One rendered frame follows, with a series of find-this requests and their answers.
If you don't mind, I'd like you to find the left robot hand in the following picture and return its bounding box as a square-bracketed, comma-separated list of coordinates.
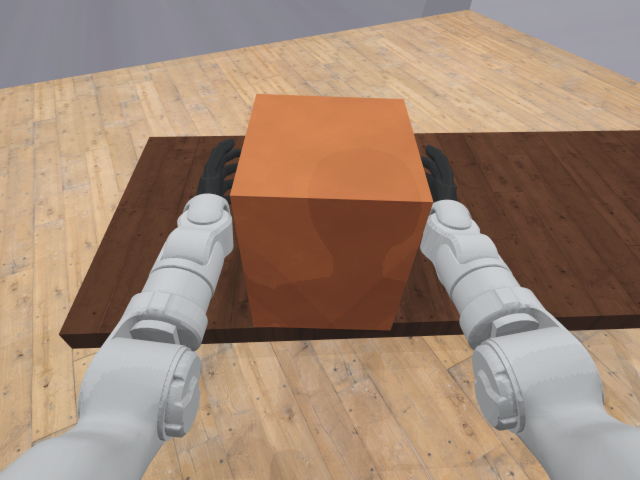
[196, 138, 242, 204]

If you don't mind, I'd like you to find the robot right forearm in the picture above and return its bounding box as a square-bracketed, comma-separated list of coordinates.
[420, 200, 604, 405]

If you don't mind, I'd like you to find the table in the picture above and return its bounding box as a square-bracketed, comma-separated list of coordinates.
[59, 130, 640, 349]

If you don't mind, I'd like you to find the robot left forearm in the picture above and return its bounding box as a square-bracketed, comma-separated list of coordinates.
[78, 194, 233, 419]

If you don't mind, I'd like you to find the carton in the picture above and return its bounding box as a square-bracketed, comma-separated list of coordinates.
[230, 94, 433, 331]

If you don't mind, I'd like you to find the right robot upper arm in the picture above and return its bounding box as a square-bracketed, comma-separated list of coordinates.
[472, 326, 640, 480]

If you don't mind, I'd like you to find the right robot hand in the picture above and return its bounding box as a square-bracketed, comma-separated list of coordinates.
[420, 145, 458, 203]

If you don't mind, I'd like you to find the left robot upper arm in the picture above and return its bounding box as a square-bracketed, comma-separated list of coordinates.
[0, 337, 201, 480]

